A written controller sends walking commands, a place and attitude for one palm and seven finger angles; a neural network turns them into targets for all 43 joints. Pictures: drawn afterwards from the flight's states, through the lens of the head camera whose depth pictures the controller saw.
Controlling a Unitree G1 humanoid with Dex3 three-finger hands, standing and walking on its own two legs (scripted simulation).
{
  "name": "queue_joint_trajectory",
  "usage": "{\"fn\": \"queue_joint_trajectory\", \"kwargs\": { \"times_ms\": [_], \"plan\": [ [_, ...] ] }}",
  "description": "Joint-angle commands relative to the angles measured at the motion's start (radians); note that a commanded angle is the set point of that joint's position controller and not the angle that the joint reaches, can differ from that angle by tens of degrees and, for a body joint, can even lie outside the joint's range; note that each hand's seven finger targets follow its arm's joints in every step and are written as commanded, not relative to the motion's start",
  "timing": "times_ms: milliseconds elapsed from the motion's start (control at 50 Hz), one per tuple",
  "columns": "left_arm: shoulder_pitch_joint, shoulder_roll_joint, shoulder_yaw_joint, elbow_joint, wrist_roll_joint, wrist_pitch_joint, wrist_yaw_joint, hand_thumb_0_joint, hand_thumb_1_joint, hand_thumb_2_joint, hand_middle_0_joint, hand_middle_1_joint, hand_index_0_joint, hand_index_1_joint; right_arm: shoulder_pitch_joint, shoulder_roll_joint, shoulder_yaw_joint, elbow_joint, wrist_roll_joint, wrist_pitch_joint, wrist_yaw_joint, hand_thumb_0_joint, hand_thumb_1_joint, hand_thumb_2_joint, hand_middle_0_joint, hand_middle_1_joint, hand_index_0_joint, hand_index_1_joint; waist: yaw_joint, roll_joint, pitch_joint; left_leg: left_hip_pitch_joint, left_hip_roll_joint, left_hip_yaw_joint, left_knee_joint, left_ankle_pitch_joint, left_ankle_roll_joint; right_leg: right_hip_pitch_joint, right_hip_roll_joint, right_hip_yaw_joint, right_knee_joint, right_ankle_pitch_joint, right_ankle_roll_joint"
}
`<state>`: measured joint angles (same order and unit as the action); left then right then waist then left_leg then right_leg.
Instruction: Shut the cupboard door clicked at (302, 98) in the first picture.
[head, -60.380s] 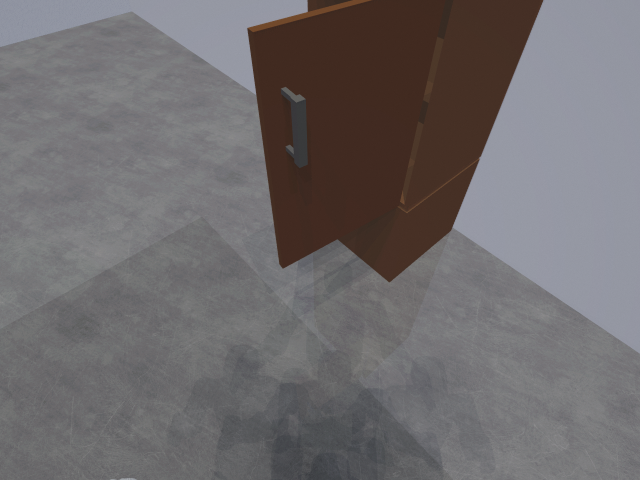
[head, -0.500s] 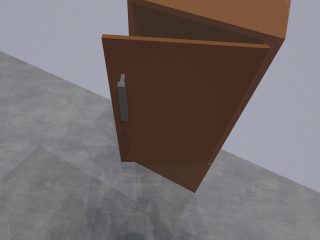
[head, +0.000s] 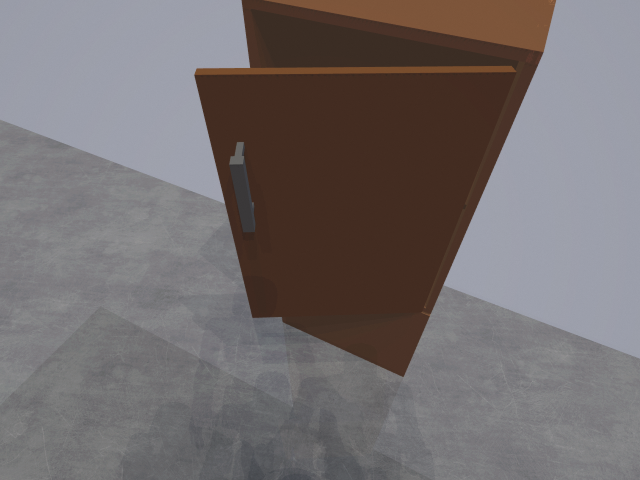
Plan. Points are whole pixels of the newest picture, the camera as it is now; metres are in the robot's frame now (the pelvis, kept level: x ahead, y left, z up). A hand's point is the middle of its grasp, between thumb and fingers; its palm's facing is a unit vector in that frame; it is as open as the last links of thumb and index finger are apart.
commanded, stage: look again from close up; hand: left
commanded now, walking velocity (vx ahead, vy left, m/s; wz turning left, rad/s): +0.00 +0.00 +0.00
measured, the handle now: (244, 188) +0.50 +0.14 +0.09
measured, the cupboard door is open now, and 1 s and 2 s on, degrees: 28 28 28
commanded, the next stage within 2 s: shuffle to correct the standing spot in 0.26 s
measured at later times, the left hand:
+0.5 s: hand out of the picture -0.02 +0.15 -0.18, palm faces +0.01 -0.98 -0.18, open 7.4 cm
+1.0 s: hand out of the picture -0.01 +0.12 -0.20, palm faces +0.13 -0.98 -0.14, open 7.4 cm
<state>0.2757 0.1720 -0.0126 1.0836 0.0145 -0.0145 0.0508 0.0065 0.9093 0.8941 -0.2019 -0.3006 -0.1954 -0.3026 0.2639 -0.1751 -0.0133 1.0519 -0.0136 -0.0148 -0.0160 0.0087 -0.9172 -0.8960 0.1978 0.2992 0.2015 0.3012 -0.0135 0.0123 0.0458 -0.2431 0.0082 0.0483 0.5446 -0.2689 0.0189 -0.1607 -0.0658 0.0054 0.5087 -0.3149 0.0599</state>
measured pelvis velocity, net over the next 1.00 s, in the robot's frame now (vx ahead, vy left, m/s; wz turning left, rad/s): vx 0.07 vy -0.04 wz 0.08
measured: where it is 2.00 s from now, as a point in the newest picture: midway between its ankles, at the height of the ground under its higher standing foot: outside the picture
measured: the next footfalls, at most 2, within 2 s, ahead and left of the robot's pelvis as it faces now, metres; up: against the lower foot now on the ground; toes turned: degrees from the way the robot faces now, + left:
right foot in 1.26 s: +0.19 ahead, -0.21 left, +0.00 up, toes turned -1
left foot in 1.50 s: +0.10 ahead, +0.02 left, +0.00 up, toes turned +7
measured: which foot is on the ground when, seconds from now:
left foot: down 0.00-1.00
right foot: down 0.00-1.00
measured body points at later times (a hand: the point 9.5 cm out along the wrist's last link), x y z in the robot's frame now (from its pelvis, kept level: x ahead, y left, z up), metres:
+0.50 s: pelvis -0.02 -0.02 +0.00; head -0.02 -0.01 +0.45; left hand -0.02 +0.20 -0.16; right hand -0.01 -0.26 -0.15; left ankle +0.02 +0.11 -0.73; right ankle -0.03 -0.16 -0.73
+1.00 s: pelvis +0.07 -0.04 -0.02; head +0.08 +0.00 +0.43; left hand -0.02 +0.17 -0.19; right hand +0.11 -0.27 -0.16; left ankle +0.05 +0.07 -0.74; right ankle -0.02 -0.16 -0.72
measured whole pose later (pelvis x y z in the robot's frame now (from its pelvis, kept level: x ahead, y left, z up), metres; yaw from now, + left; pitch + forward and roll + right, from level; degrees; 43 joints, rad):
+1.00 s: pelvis +0.07 -0.04 -0.02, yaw +4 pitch +0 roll -1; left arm 0.42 0.16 0.03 1.09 0.03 0.00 0.03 0.01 0.91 0.89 -0.20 -0.30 -0.19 -0.30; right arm 0.24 -0.14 -0.03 1.08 -0.03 -0.03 -0.03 0.01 -0.91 -0.90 0.20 0.30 0.20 0.30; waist 0.02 -0.07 0.03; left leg -0.31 0.05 0.10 0.70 -0.36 0.03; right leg -0.18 -0.03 -0.09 0.73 -0.46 -0.01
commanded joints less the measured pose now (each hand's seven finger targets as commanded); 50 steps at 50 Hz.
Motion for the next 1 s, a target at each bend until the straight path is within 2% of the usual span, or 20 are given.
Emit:
{"fn": "queue_joint_trajectory", "kwargs": {
  "times_ms": [0,80,220,340,400,460,540,640,700,740,780,820,840,860,880,900,920,940,960,980],
  "plan": [
    [0.039,0.113,0.012,-0.055,0.003,-0.003,-0.005,0.0,0.9,0.9,-0.2,-0.3,-0.2,-0.3,0.003,-0.114,-0.02,-0.074,0.002,-0.003,0.0,0.0,-0.9,-0.9,0.2,0.3,0.2,0.3,0.009,-0.031,0.072,-0.037,0.076,-0.102,-0.142,0.023,0.011,-0.114,-0.019,0.035,-0.094,-0.001,-0.079],
    [0.057,0.126,0.013,-0.066,0.004,-0.001,-0.009,0.0,0.9,0.9,-0.2,-0.3,-0.2,-0.3,0.011,-0.121,-0.023,-0.077,-0.001,0.002,0.006,0.0,-0.9,-0.9,0.2,0.3,0.2,0.3,0.01,-0.028,0.089,-0.056,0.066,-0.109,-0.179,-0.104,0.005,-0.152,-0.016,0.059,-0.112,-0.093,-0.083],
    [0.065,0.138,0.015,-0.075,0.001,-0.009,-0.014,0.0,0.9,0.9,-0.2,-0.3,-0.2,-0.3,0.023,-0.12,-0.019,-0.061,0.002,-0.005,0.007,0.0,-0.9,-0.9,0.2,0.3,0.2,0.3,0.009,-0.062,0.033,-0.005,0.062,-0.081,-0.155,-0.023,0.0,-0.149,-0.031,0.077,-0.143,-0.068,-0.082],
    [0.073,0.136,0.015,-0.064,-0.001,-0.011,-0.016,0.0,0.9,0.9,-0.2,-0.3,-0.2,-0.3,0.024,-0.112,-0.014,-0.039,0.004,-0.008,0.006,0.0,-0.9,-0.9,0.2,0.3,0.2,0.3,0.014,-0.031,0.036,-0.004,0.066,-0.075,-0.161,0.011,-0.004,-0.139,-0.033,0.078,-0.155,-0.03,-0.082],
    [0.097,0.122,0.018,-0.049,0.003,-0.003,-0.019,0.0,0.9,0.9,-0.2,-0.3,-0.2,-0.3,0.047,-0.097,-0.013,-0.022,-0.002,0.001,0.007,0.0,-0.9,-0.9,0.2,0.3,0.2,0.3,0.014,-0.059,0.047,-0.031,0.065,-0.082,-0.158,-0.132,0.001,-0.137,-0.023,0.052,-0.152,-0.182,-0.082],
    [0.112,0.125,0.027,-0.045,0.007,0.005,-0.024,0.0,0.9,0.9,-0.2,-0.3,-0.2,-0.3,0.045,-0.102,-0.019,-0.024,-0.01,0.008,0.008,0.0,-0.9,-0.9,0.2,0.3,0.2,0.3,0.015,-0.034,0.084,-0.092,0.057,-0.096,-0.149,-0.246,0.006,-0.162,-0.022,0.049,-0.144,-0.291,-0.09],
    [0.132,0.113,0.034,-0.045,0.008,0.003,-0.029,0.0,0.9,0.9,-0.2,-0.3,-0.2,-0.3,0.058,-0.093,-0.021,-0.026,-0.011,0.003,0.006,0.0,-0.9,-0.9,0.2,0.3,0.2,0.3,0.017,-0.016,0.102,-0.129,0.062,-0.121,-0.131,-0.23,0.024,-0.156,-0.023,0.026,-0.114,-0.266,-0.1],
    [0.168,0.088,0.037,-0.037,0.009,-0.007,-0.033,0.0,0.9,0.9,-0.2,-0.3,-0.2,-0.3,0.09,-0.096,-0.025,-0.018,-0.007,-0.012,0.0,0.0,-0.9,-0.9,0.2,0.3,0.2,0.3,0.018,0.051,0.069,-0.095,0.101,-0.171,-0.123,-0.084,0.054,-0.131,-0.006,-0.044,-0.034,-0.127,-0.094],
    [0.195,0.072,0.037,-0.028,0.011,-0.011,-0.035,0.0,0.9,0.9,-0.2,-0.3,-0.2,-0.3,0.105,-0.111,-0.032,-0.007,-0.005,-0.019,-0.01,0.0,-0.9,-0.9,0.2,0.3,0.2,0.3,0.019,0.084,0.026,-0.038,0.142,-0.196,-0.105,0.097,0.078,-0.107,0.013,-0.083,0.024,0.017,-0.089],
    [0.211,0.071,0.042,-0.024,0.011,-0.012,-0.034,0.0,0.9,0.9,-0.2,-0.3,-0.2,-0.3,0.106,-0.115,-0.035,-0.003,-0.005,-0.021,-0.016,0.0,-0.9,-0.9,0.2,0.3,0.2,0.3,0.024,0.062,-0.001,-0.035,0.146,-0.174,-0.054,0.204,0.08,-0.076,0.009,-0.081,0.025,0.067,-0.093],
    [0.238,0.084,0.051,-0.013,0.01,-0.012,-0.034,0.0,0.9,0.9,-0.2,-0.3,-0.2,-0.3,0.085,-0.096,-0.034,-0.005,-0.005,-0.022,-0.02,0.0,-0.9,-0.9,0.2,0.3,0.2,0.3,0.035,0.002,-0.014,-0.079,0.111,-0.1,0.045,0.248,0.06,-0.01,-0.021,-0.041,-0.01,0.158,-0.11],
    [0.289,0.119,0.066,0.005,0.014,-0.011,-0.029,0.0,0.9,0.9,-0.2,-0.3,-0.2,-0.3,0.041,-0.054,-0.027,-0.024,-0.005,-0.025,-0.021,0.0,-0.9,-0.9,0.2,0.3,0.2,0.3,0.051,-0.174,-0.011,-0.209,0.031,0.034,0.194,0.123,0.02,0.113,-0.104,0.053,-0.058,0.432,-0.147],
    [0.303,0.125,0.07,0.011,0.017,-0.008,-0.026,0.0,0.9,0.9,-0.2,-0.3,-0.2,-0.3,0.002,-0.035,-0.025,-0.037,-0.006,-0.023,-0.02,0.0,-0.9,-0.9,0.2,0.3,0.2,0.3,0.062,-0.233,0.018,-0.28,0.012,0.065,0.249,-0.084,0.012,0.143,-0.151,0.095,-0.073,0.561,-0.18],
    [0.314,0.118,0.069,0.016,0.022,-0.006,-0.023,0.0,0.9,0.9,-0.2,-0.3,-0.2,-0.3,-0.036,-0.025,-0.026,-0.05,-0.007,-0.021,-0.02,0.0,-0.9,-0.9,0.2,0.3,0.2,0.3,0.072,-0.249,0.049,-0.331,0.01,0.071,0.286,-0.218,0.011,0.161,-0.174,0.115,-0.074,0.672,-0.214],
    [0.311,0.11,0.068,0.016,0.028,-0.003,-0.02,0.0,0.9,0.9,-0.2,-0.3,-0.2,-0.3,-0.052,-0.02,-0.027,-0.059,-0.005,-0.021,-0.019,0.0,-0.9,-0.9,0.2,0.3,0.2,0.3,0.068,-0.222,0.047,-0.332,0.015,0.075,0.261,-0.25,0.014,0.172,-0.177,0.105,-0.053,0.725,-0.232],
    [0.294,0.103,0.063,0.009,0.028,0.001,-0.017,0.0,0.9,0.9,-0.2,-0.3,-0.2,-0.3,-0.038,-0.013,-0.027,-0.051,-0.005,-0.021,-0.017,0.0,-0.9,-0.9,0.2,0.3,0.2,0.3,0.049,-0.19,0.047,-0.276,0.019,0.093,0.183,-0.216,0.019,0.153,-0.161,0.064,-0.014,0.745,-0.227],
    [0.24,0.097,0.058,-0.005,0.022,0.008,-0.018,0.0,0.9,0.9,-0.2,-0.3,-0.2,-0.3,0.023,-0.019,-0.028,-0.027,-0.005,-0.022,-0.019,0.0,-0.9,-0.9,0.2,0.3,0.2,0.3,-0.003,-0.14,0.02,-0.112,0.016,0.092,0.034,-0.098,0.024,0.063,-0.116,0.005,0.084,0.74,-0.194],
    [0.188,0.082,0.054,-0.029,0.014,0.011,-0.022,0.0,0.9,0.9,-0.2,-0.3,-0.2,-0.3,0.169,-0.072,-0.042,0.023,-0.011,-0.028,-0.027,0.0,-0.9,-0.9,0.2,0.3,0.2,0.3,-0.071,-0.021,-0.055,0.162,0.102,-0.035,-0.071,0.233,0.067,-0.118,-0.042,-0.063,0.291,0.606,-0.133],
    [0.157,0.033,0.043,-0.064,0.001,0.005,-0.028,0.0,0.9,0.9,-0.2,-0.3,-0.2,-0.3,0.31,-0.179,-0.063,0.065,-0.022,-0.031,-0.042,0.0,-0.9,-0.9,0.2,0.3,0.2,0.3,-0.106,0.251,-0.115,0.369,0.381,-0.362,-0.119,0.674,0.177,-0.379,0.07,-0.132,0.563,0.0,-0.068],
    [0.1,0.065,0.051,-0.089,0.009,0.01,-0.022,0.0,0.9,0.9,-0.2,-0.3,-0.2,-0.3,0.346,-0.183,-0.054,0.077,-0.02,-0.021,-0.049,0.0,-0.9,-0.9,0.2,0.3,0.2,0.3,-0.104,0.183,-0.1,0.334,0.463,-0.4,-0.146,0.862,0.239,-0.434,0.072,-0.016,0.719,-0.255,-0.083]
  ]
}}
